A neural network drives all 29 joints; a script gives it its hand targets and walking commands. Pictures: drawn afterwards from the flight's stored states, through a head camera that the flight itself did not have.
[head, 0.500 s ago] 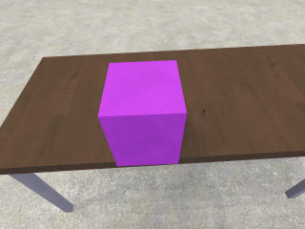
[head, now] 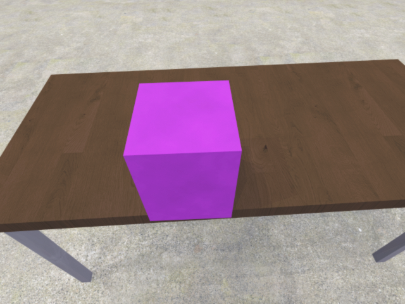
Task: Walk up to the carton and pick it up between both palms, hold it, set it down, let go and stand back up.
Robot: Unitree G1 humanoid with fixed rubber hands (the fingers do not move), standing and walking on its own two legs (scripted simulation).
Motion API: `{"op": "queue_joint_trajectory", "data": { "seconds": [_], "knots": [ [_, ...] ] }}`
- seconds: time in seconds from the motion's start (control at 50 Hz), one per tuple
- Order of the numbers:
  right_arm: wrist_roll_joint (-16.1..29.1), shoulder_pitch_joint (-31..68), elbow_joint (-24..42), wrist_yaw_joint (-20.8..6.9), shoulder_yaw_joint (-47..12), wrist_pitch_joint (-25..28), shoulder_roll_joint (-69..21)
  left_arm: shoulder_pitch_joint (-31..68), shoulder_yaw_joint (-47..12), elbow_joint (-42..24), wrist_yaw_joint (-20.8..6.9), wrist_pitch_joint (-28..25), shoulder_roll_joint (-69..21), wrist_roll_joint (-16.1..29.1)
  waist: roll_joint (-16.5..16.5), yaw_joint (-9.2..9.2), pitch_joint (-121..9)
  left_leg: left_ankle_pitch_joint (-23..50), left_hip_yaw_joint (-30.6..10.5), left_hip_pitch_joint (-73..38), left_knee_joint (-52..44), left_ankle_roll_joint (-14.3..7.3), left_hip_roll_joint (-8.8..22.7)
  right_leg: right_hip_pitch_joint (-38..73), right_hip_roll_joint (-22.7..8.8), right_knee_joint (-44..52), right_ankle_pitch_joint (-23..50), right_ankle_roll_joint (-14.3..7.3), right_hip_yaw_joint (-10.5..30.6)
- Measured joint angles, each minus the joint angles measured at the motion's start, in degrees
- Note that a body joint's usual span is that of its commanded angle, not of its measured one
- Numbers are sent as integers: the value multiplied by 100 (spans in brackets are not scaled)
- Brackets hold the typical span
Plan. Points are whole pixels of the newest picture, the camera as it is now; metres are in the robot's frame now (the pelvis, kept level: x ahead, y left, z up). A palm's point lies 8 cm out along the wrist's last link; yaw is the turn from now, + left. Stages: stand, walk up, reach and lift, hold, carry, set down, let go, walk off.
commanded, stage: walk up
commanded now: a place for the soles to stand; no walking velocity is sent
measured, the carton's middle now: (187, 153) +0.43 +0.06 +0.03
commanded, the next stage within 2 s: reach and lift in 0.08 s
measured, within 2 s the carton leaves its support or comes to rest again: neither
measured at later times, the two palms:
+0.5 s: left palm out of the picture +0.09 +0.23 -0.11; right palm out of the picture +0.12 -0.22 -0.12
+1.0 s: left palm out of the picture +0.10 +0.24 -0.09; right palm out of the picture +0.12 -0.20 -0.09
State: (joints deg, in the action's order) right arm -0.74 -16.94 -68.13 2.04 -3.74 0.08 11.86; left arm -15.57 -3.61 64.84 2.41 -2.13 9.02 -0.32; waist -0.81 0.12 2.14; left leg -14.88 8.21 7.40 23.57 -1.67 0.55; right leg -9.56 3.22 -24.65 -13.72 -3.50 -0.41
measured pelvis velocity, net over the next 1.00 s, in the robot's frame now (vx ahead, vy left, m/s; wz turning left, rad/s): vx -0.02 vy -0.01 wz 0.06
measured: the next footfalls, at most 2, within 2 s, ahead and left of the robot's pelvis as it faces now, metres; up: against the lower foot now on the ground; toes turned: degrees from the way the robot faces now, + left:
none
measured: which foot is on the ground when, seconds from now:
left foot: down 0.00-1.00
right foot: down 0.00-1.00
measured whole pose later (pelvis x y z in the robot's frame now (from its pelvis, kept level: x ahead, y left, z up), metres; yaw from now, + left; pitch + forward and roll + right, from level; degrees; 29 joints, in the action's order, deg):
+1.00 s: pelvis -0.02 -0.01 +0.00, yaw +3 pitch -1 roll +0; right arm 2.3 -16.9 -25.3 0.6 -0.6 -8.9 7.2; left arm -12.6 1.6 21.6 -1.2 23.2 13.4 2.0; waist 0.4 -0.4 3.9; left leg -14.3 4.9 12.4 27.8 -1.1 1.1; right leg -11.8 2.9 -25.7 -12.9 -4.0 -4.9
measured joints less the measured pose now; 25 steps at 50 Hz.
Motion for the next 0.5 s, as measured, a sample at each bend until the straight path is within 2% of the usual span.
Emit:
{"op": "queue_joint_trajectory", "data": {
  "seconds": [0.1, 0.14, 0.18, 0.24, 0.3, 0.34, 0.38, 0.44, 0.5],
  "knots": [
    [11, 24, -18, 5, -1, -3, 12, 1, -5, -11, 9, 5, 1, 9, -17, 0, 10, 2, 21, -8, -2, -17, -12, -4, -11, -13, 2, 20, 21],
    [-337, 328, 85, -211, 456, -282, -68, 322, -77, -127, -123, 624, 135, 279, 32, 135, -165, -225, -75, 699, 591, -13, -13, -674, -94, -609, -308, 39, -146],
    [-362, 857, 595, -439, 744, -889, -117, 960, -33, -553, -181, 1717, 366, 464, 153, 208, 6, -386, -134, 1313, 1333, -19, -16, -1251, -187, -1329, -438, 24, -274],
    [58, 1578, 1568, -573, 654, -1662, -4, 1825, 318, -1723, -241, 3391, 588, 427, 258, 129, 78, -704, -209, 2103, 2237, -34, 29, -1989, -213, -2172, -757, -65, -378],
    [751, 2307, 2128, -541, 227, -1940, 235, 2334, 724, -2983, -466, 4283, 570, 8, 255, 99, 222, -907, -282, 2422, 2788, -3, 121, -2232, -165, -2580, -913, -59, -458],
    [1158, 2580, 2413, -448, -83, -1958, 330, 2324, 882, -3729, -684, 4563, 484, -329, 211, 136, 427, -961, -330, 2241, 2865, 8, 196, -1995, -88, -2531, -885, -119, -505],
    [1338, 2531, 2658, -325, -246, -1889, 308, 1980, 921, -4379, -851, 4724, 370, -648, 190, 187, 588, -924, -355, 1852, 2677, 9, 243, -1555, -23, -2213, -664, -66, -519],
    [1226, 1962, 2886, -199, -213, -1830, 176, 1175, 821, -4920, -908, 4764, 224, -901, 191, 217, 565, -752, -387, 1333, 2158, 55, 241, -991, 30, -1646, -559, -83, -523],
    [915, 1166, 3195, -143, -19, -1759, 34, 530, 680, -4961, -827, 4500, 244, -805, 173, 122, 397, -586, -417, 1232, 1790, 77, 211, -877, 29, -1290, -482, -76, -542]
  ]
}}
